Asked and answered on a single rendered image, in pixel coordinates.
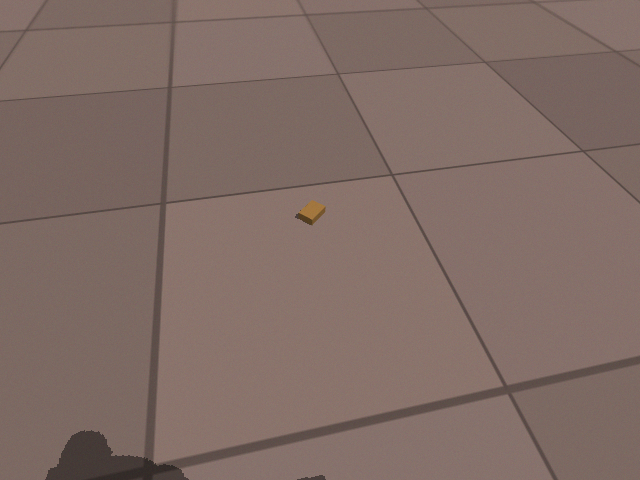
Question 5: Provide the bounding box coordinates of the small box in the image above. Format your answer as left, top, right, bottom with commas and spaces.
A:
298, 200, 326, 225

